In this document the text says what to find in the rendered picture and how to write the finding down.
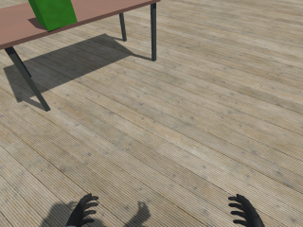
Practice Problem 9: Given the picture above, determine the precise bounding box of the table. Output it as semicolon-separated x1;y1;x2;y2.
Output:
0;0;161;112

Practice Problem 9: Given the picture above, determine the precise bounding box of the carton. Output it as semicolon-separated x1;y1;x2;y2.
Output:
28;0;78;31

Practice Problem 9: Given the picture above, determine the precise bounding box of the robot right hand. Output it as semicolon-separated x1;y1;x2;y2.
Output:
228;194;265;227

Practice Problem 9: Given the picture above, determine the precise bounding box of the robot left hand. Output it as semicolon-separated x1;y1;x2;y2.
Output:
65;193;98;227

